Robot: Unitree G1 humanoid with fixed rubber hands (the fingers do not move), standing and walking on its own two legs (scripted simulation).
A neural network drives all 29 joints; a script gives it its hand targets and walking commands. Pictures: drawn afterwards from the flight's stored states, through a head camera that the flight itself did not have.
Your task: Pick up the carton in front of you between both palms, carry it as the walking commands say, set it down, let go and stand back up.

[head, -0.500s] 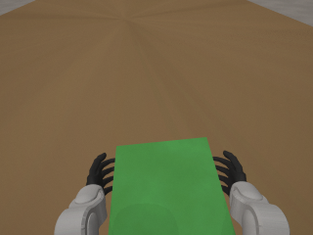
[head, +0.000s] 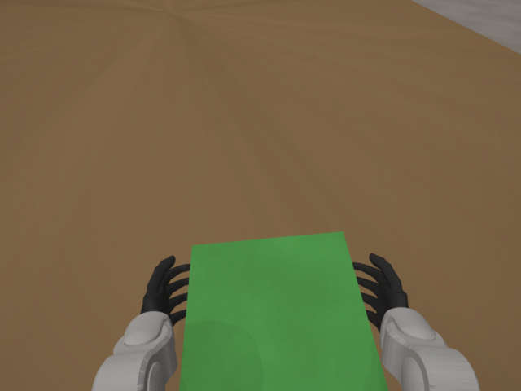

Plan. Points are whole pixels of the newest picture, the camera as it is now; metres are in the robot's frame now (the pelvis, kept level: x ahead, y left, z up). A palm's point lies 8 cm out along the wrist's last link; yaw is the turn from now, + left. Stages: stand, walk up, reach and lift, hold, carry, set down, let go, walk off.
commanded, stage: carry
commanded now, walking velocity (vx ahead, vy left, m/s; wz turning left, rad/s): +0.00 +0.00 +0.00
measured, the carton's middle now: (277, 341) +0.22 -0.01 +0.00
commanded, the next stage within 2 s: hold in 1.72 s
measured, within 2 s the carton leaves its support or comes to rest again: neither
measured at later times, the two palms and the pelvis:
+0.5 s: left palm (193, 189) +0.46 +0.13 +0.09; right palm (354, 183) +0.47 -0.17 +0.08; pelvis +0.24 -0.03 -0.01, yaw +2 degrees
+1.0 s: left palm (190, 182) +0.52 +0.15 +0.05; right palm (336, 177) +0.52 -0.15 +0.05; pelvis +0.29 -0.01 -0.02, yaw +1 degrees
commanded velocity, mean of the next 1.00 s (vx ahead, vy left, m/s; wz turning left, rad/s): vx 0.00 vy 0.00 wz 0.00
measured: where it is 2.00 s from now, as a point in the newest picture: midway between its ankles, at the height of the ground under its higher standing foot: outside the picture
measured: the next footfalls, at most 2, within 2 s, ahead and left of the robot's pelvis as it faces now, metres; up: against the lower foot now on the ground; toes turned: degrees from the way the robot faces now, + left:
right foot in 0.16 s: +0.30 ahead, -0.12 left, +0.00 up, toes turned +6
left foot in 0.44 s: +0.25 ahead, +0.10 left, +0.00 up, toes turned -2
